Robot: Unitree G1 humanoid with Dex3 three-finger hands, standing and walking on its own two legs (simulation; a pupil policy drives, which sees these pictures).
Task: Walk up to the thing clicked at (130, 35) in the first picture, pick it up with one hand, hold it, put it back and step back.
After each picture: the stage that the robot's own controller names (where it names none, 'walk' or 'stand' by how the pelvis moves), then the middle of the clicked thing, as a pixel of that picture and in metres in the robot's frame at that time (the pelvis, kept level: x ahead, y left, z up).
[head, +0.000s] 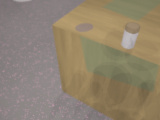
stand; (130, 35) +0.67 -0.22 +0.02
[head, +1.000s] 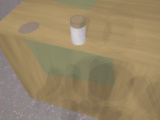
rise first; (78, 30) +0.62 +0.05 +0.05
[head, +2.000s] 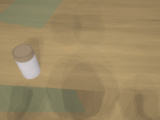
stand; (27, 62) +0.43 +0.21 +0.06
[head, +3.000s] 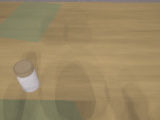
stand; (27, 76) +0.41 +0.22 +0.02
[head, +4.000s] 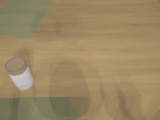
stand; (20, 74) +0.40 +0.24 +0.02
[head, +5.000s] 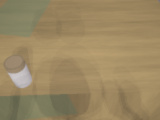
stand; (19, 72) +0.41 +0.25 +0.02
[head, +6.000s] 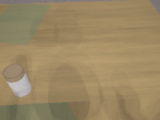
stand; (18, 80) +0.39 +0.25 +0.02
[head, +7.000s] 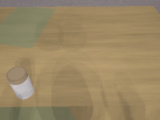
stand; (21, 83) +0.39 +0.24 +0.02
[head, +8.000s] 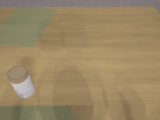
stand; (21, 82) +0.39 +0.24 +0.02
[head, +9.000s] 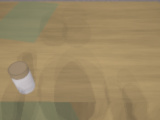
rise first; (22, 78) +0.40 +0.23 +0.02
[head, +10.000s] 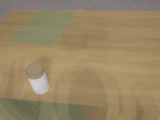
rise first; (38, 78) +0.41 +0.22 +0.02
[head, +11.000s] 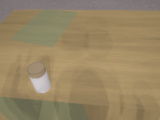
go down; (39, 77) +0.41 +0.21 +0.02
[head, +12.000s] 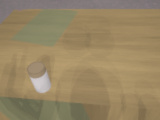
go down; (39, 77) +0.41 +0.22 +0.02
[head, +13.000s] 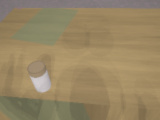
go down; (40, 76) +0.41 +0.21 +0.02
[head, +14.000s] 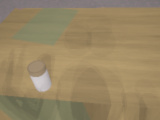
go down; (40, 76) +0.41 +0.22 +0.02
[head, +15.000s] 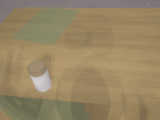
go down; (40, 76) +0.41 +0.22 +0.02
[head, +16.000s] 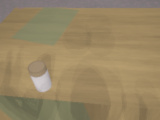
go down; (40, 76) +0.41 +0.21 +0.02
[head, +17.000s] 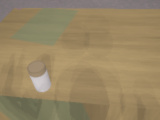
go down; (39, 76) +0.41 +0.22 +0.02
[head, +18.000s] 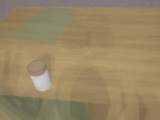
go down; (40, 75) +0.41 +0.22 +0.02
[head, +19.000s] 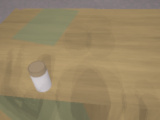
go down; (40, 76) +0.41 +0.22 +0.02
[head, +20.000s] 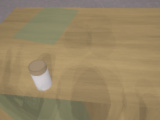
go down; (40, 75) +0.42 +0.22 +0.02
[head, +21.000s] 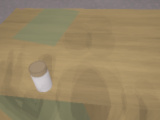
go down; (41, 76) +0.41 +0.22 +0.02
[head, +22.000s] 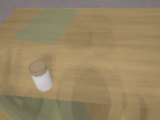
go down; (41, 76) +0.42 +0.21 +0.02
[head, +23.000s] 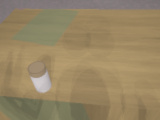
go down; (40, 77) +0.41 +0.22 +0.02
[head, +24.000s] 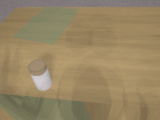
go down; (40, 75) +0.42 +0.22 +0.02
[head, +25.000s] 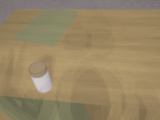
go down; (41, 77) +0.41 +0.21 +0.02
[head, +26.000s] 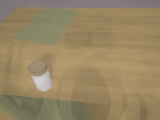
go down; (41, 75) +0.41 +0.22 +0.02
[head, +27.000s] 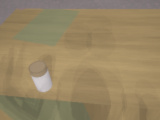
go down; (41, 76) +0.41 +0.22 +0.02
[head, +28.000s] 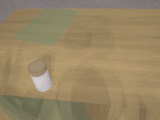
go down; (40, 76) +0.42 +0.22 +0.02
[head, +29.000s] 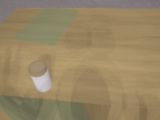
go down; (40, 76) +0.41 +0.22 +0.02
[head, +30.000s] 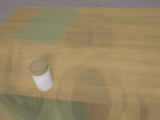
go down; (41, 75) +0.42 +0.21 +0.02
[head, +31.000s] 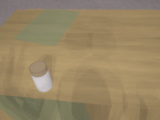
go down; (41, 76) +0.41 +0.22 +0.02
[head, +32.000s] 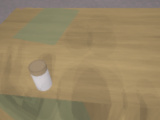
go down; (41, 75) +0.42 +0.22 +0.02
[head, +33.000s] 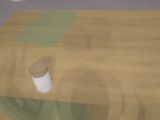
go down; (41, 77) +0.41 +0.21 +0.02
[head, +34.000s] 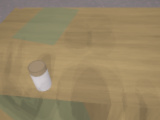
go down; (40, 76) +0.41 +0.22 +0.02
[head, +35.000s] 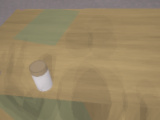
go down; (41, 76) +0.42 +0.22 +0.02
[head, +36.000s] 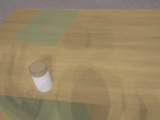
go down; (41, 76) +0.41 +0.21 +0.02
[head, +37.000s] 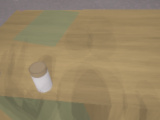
go down; (41, 77) +0.41 +0.21 +0.02
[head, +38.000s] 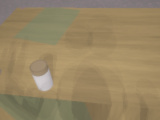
go down; (42, 75) +0.42 +0.21 +0.02
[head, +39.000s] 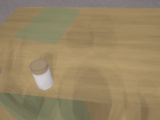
go down; (42, 74) +0.42 +0.22 +0.02
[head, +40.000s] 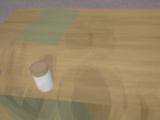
go down; (42, 76) +0.41 +0.21 +0.02
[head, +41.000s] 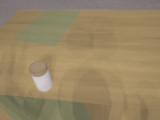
go down; (41, 76) +0.42 +0.22 +0.02
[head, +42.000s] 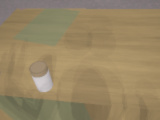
go down; (41, 76) +0.41 +0.21 +0.02
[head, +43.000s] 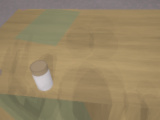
go down; (42, 75) +0.42 +0.22 +0.02
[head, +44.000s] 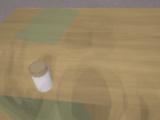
go down; (41, 76) +0.41 +0.21 +0.02
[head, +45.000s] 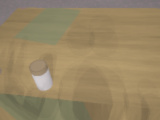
go down; (41, 75) +0.42 +0.22 +0.02
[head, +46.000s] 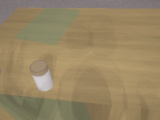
go down; (42, 75) +0.41 +0.21 +0.02
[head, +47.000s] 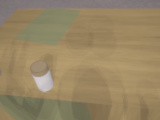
go down; (42, 76) +0.41 +0.21 +0.02
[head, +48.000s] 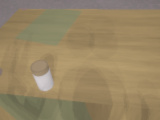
go down; (42, 75) +0.42 +0.21 +0.02
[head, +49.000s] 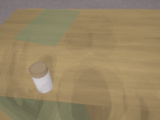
go down; (41, 77) +0.41 +0.21 +0.02
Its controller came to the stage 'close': no
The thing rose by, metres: 0.00
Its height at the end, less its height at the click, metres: +0.00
